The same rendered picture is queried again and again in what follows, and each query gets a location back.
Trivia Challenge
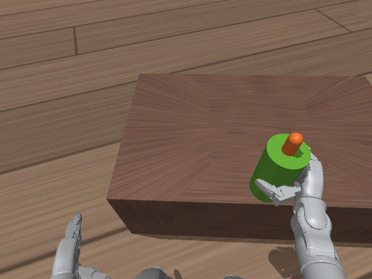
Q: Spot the left robot hand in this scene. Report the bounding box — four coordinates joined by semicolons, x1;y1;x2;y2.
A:
52;213;112;279

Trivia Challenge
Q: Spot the right robot hand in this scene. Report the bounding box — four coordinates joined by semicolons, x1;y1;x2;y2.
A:
255;148;324;206

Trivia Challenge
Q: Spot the bottle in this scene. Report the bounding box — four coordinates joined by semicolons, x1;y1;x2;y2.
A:
249;132;311;203

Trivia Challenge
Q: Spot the right robot arm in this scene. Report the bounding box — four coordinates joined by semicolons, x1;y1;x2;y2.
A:
291;196;346;279

